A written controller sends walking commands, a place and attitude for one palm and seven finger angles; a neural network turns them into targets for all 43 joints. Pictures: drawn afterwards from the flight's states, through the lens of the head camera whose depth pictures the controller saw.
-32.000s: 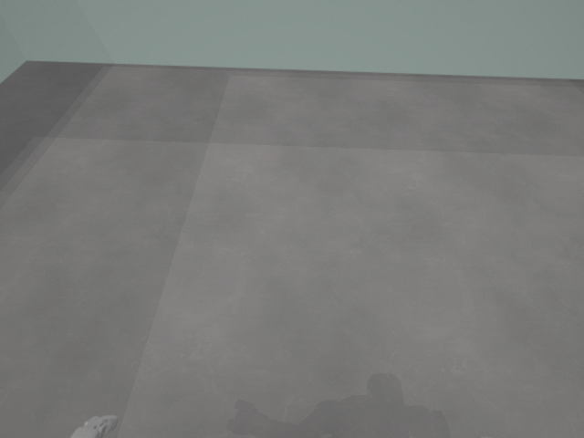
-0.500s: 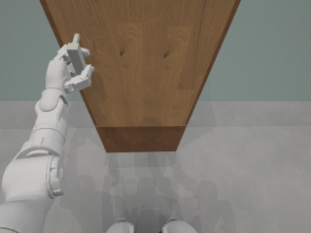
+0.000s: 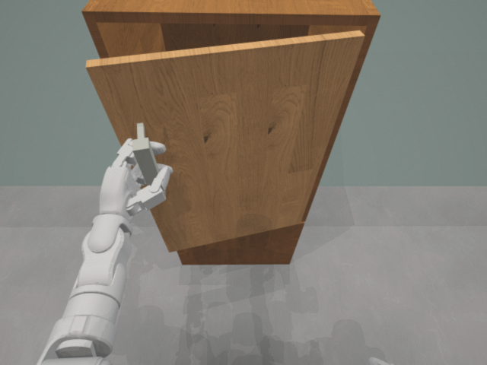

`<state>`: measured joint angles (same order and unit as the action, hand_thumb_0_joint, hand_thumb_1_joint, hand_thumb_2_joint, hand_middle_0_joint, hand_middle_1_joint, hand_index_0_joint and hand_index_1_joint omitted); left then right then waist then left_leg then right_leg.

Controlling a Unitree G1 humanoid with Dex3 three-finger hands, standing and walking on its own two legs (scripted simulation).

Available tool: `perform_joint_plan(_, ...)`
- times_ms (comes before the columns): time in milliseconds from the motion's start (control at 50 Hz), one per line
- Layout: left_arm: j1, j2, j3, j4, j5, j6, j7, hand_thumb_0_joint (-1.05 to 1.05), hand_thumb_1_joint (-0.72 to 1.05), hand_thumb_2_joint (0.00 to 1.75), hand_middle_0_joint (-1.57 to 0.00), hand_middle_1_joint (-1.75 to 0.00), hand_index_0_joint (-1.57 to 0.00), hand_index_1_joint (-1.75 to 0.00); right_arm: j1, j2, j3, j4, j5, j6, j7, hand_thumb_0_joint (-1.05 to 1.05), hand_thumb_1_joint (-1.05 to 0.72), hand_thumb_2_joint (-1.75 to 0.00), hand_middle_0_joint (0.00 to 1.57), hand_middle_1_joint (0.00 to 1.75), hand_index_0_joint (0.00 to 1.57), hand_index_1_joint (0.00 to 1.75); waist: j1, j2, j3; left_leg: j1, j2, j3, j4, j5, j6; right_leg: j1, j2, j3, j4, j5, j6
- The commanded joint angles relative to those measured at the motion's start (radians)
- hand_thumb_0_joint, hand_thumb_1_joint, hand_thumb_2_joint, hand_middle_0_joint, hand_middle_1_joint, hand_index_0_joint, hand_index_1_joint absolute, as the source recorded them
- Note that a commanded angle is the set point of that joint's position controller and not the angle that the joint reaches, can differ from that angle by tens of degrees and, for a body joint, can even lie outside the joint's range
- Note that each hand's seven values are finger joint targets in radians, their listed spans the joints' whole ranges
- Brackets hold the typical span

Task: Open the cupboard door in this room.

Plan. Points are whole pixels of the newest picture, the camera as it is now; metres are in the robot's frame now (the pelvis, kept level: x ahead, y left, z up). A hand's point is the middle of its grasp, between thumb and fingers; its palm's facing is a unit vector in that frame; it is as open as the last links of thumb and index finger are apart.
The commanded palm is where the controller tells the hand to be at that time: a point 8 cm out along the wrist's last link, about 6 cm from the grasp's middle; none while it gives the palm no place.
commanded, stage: pull the door open along its arc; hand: left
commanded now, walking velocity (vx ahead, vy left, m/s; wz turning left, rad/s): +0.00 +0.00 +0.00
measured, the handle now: (150, 161) +0.44 +0.16 +0.08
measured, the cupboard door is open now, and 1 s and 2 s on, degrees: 13 42 42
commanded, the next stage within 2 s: open thumb and fingers to let go in 0.58 s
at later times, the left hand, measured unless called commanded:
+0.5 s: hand (213, 257) +0.26 +0.04 +0.08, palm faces +0.31 -0.95 -0.01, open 6.4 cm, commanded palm +0.19 +0.07 +0.08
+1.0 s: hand (225, 270) +0.24 +0.03 +0.08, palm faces +0.40 -0.92 +0.00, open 8.5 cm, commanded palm +0.19 +0.07 +0.08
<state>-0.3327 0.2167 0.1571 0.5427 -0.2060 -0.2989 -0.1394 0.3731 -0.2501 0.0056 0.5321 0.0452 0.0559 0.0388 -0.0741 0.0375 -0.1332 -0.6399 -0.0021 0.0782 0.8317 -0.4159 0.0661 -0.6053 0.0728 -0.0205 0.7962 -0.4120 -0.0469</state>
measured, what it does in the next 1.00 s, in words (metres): shifts its weight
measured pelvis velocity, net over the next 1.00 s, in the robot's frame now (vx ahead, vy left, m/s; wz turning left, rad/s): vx -0.01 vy -0.07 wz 0.10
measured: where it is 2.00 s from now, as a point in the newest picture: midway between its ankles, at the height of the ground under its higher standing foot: outside the picture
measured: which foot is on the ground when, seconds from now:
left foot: down 0.00-1.00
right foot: down 0.00-1.00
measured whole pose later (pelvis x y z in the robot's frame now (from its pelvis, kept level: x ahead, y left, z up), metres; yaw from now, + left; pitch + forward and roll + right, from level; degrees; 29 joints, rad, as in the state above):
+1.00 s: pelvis -0.01 -0.07 +0.00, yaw +6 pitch +6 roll +2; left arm 0.27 -0.07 -0.24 -0.08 0.04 -0.15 0.47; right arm 0.20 -0.21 0.01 0.52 -0.03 0.05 0.02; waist -0.01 0.04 -0.10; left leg -0.51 -0.02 -0.04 0.78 -0.37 -0.01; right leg -0.46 0.07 -0.13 0.79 -0.43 -0.14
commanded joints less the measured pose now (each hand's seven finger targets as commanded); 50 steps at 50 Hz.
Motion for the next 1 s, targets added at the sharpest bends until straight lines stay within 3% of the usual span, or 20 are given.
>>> perform_joint_plan(0,-0.082,0.023,0.057,-0.378,-0.025,-0.026,0.250,0.00,0.90,0.90,-0.40,-1.35,-0.40,-1.35,-0.085,-0.109,-0.038,-0.136,-0.016,-0.076,-0.003,0.00,-0.90,-0.90,0.20,0.30,0.20,0.30,0.091,-0.048,-0.236,0.203,0.000,-0.088,-0.079,0.418,-0.040,0.150,-0.018,-0.023,-0.061,0.423,0.023)
perform_joint_plan(140,0.031,-0.239,-0.200,-0.591,0.181,0.039,0.581,0.00,0.90,0.90,-0.40,-1.35,-0.40,-1.35,-0.172,-0.072,-0.038,-0.139,-0.069,-0.060,0.019,0.00,-0.90,-0.90,0.20,0.30,0.20,0.30,0.073,-0.038,-0.271,0.246,0.006,-0.108,-0.049,0.404,-0.048,0.118,-0.040,-0.027,-0.032,0.368,0.017)
perform_joint_plan(160,0.049,-0.270,-0.227,-0.611,0.202,0.060,0.624,0.00,0.90,0.90,-0.40,-1.35,-0.40,-1.35,-0.185,-0.068,-0.038,-0.143,-0.074,-0.052,0.020,0.00,-0.90,-0.90,0.20,0.30,0.20,0.30,0.074,-0.044,-0.267,0.241,0.005,-0.111,-0.049,0.392,-0.050,0.123,-0.041,-0.030,-0.032,0.359,0.014)
perform_joint_plan(180,0.074,-0.302,-0.269,-0.610,0.240,0.085,0.661,0.00,0.90,0.90,-0.40,-1.35,-0.40,-1.35,-0.188,-0.068,-0.040,-0.144,-0.080,-0.042,0.020,0.00,-0.90,-0.90,0.20,0.30,0.20,0.30,0.062,-0.091,-0.255,0.236,0.007,-0.119,-0.048,0.380,-0.048,0.120,-0.040,-0.034,-0.037,0.346,0.015)
perform_joint_plan(240,0.125,-0.371,-0.387,-0.688,0.312,0.134,0.693,0.00,0.90,0.90,-0.40,-1.35,-0.40,-1.35,-0.212,-0.054,-0.042,-0.162,-0.084,-0.016,0.016,0.00,-0.90,-0.90,0.20,0.30,0.20,0.30,0.048,-0.070,-0.262,0.260,0.008,-0.121,-0.047,0.381,-0.047,0.135,-0.047,-0.029,-0.045,0.366,0.007)
perform_joint_plan(280,0.173,-0.397,-0.440,-0.707,0.335,0.151,0.685,0.00,0.90,0.90,-0.40,-1.35,-0.40,-1.35,-0.222,-0.046,-0.042,-0.171,-0.083,-0.006,0.007,0.00,-0.90,-0.90,0.20,0.30,0.20,0.30,0.033,-0.118,-0.237,0.263,0.008,-0.123,-0.047,0.370,-0.040,0.147,-0.051,-0.024,-0.064,0.383,0.008)
perform_joint_plan(380,0.362,-0.445,-0.513,-0.827,0.289,0.163,0.656,0.00,0.90,0.90,-0.40,-1.35,-0.40,-1.35,-0.274,-0.021,-0.021,-0.198,-0.068,-0.006,0.000,0.00,-0.90,-0.90,0.20,0.30,0.20,0.30,0.049,-0.073,-0.195,0.274,-0.003,-0.121,-0.066,0.328,-0.040,0.206,-0.067,-0.010,-0.100,0.431,0.014)
perform_joint_plan(480,0.571,-0.456,-0.547,-0.926,0.267,0.174,0.630,0.00,0.90,0.90,-0.40,-1.35,-0.40,-1.35,-0.313,-0.008,-0.004,-0.215,-0.061,-0.023,0.009,0.00,-0.90,-0.90,0.20,0.30,0.20,0.30,0.064,-0.070,-0.141,0.255,-0.012,-0.120,-0.068,0.278,-0.041,0.231,-0.083,0.006,-0.130,0.446,0.023)
perform_joint_plan(540,0.710,-0.444,-0.524,-0.968,0.239,0.187,0.617,0.00,0.90,0.90,-0.40,-1.35,-0.40,-1.35,-0.333,-0.003,0.004,-0.226,-0.060,-0.027,0.014,0.00,-0.90,-0.90,0.20,0.30,0.20,0.30,0.085,-0.107,-0.124,0.231,-0.022,-0.112,-0.070,0.236,-0.044,0.252,-0.096,0.021,-0.159,0.427,0.033)
perform_joint_plan(640,0.546,-0.392,-0.452,-0.894,0.242,0.174,0.647,0.00,0.90,0.90,-0.40,-1.35,-0.40,-1.35,-0.343,-0.011,0.006,-0.205,-0.073,-0.040,-0.006,0.00,-0.90,-0.90,0.20,0.30,0.20,0.30,0.062,-0.135,-0.033,0.186,-0.039,-0.117,-0.041,0.147,-0.046,0.184,-0.125,0.098,-0.229,0.286,0.050)
perform_joint_plan(660,0.438,-0.361,-0.419,-0.863,0.245,0.161,0.663,0.00,0.90,0.90,-0.40,-1.35,-0.40,-1.35,-0.340,-0.013,0.007,-0.190,-0.076,-0.044,-0.014,0.00,-0.90,-0.90,0.20,0.30,0.20,0.30,0.049,-0.163,-0.021,0.162,-0.043,-0.123,-0.029,0.123,-0.045,0.162,-0.136,0.128,-0.247,0.233,0.056)
perform_joint_plan(700,0.417,-0.357,-0.412,-0.847,0.256,0.147,0.672,0.00,0.76,0.84,-0.39,-1.34,-0.39,-1.34,-0.345,-0.010,-0.001,-0.184,-0.080,-0.055,-0.021,0.00,-0.90,-0.90,0.20,0.30,0.20,0.30,0.060,-0.139,-0.045,0.166,-0.047,-0.123,-0.023,0.115,-0.046,0.176,-0.150,0.165,-0.269,0.191,0.056)
perform_joint_plan(760,0.429,-0.354,-0.415,-0.841,0.251,0.124,0.654,0.00,0.55,0.75,-0.38,-1.31,-0.38,-1.31,-0.318,-0.009,-0.004,-0.185,-0.080,-0.064,-0.026,0.00,-0.90,-0.90,0.20,0.30,0.20,0.30,0.065,-0.160,-0.102,0.154,-0.049,-0.124,-0.029,0.141,-0.046,0.244,-0.167,0.196,-0.264,0.294,0.071)
perform_joint_plan(800,0.462,-0.345,-0.415,-0.839,0.253,0.113,0.637,0.00,0.41,0.69,-0.36,-1.30,-0.36,-1.30,-0.302,-0.012,-0.010,-0.184,-0.078,-0.063,-0.025,0.00,-0.90,-0.90,0.20,0.30,0.20,0.30,0.069,-0.151,-0.121,0.152,-0.046,-0.124,-0.040,0.160,-0.046,0.278,-0.169,0.191,-0.247,0.371,0.073)
perform_joint_plan(820,0.444,-0.344,-0.423,-0.845,0.258,0.104,0.628,0.00,0.34,0.66,-0.36,-1.29,-0.36,-1.29,-0.295,-0.015,-0.010,-0.181,-0.074,-0.063,-0.025,0.00,-0.90,-0.90,0.20,0.30,0.20,0.30,0.058,-0.161,-0.115,0.151,-0.044,-0.126,-0.041,0.170,-0.045,0.277,-0.170,0.189,-0.237,0.405,0.075)
perform_joint_plan(900,0.468,-0.340,-0.427,-0.844,0.257,0.082,0.604,0.00,0.06,0.54,-0.34,-1.26,-0.34,-1.26,-0.284,-0.022,-0.014,-0.185,-0.074,-0.064,-0.026,0.00,-0.90,-0.90,0.20,0.30,0.20,0.30,0.053,-0.159,-0.119,0.145,-0.041,-0.127,-0.041,0.174,-0.041,0.281,-0.172,0.183,-0.219,0.465,0.085)
perform_joint_plan(980,0.513,-0.321,-0.412,-0.863,0.256,0.065,0.592,0.00,-0.22,0.42,-0.32,-1.23,-0.32,-1.23,-0.276,-0.023,-0.017,-0.190,-0.072,-0.061,-0.024,0.00,-0.90,-0.90,0.20,0.30,0.20,0.30,0.067,-0.130,-0.141,0.142,-0.042,-0.127,-0.042,0.183,-0.041,0.298,-0.170,0.181,-0.203,0.486,0.080)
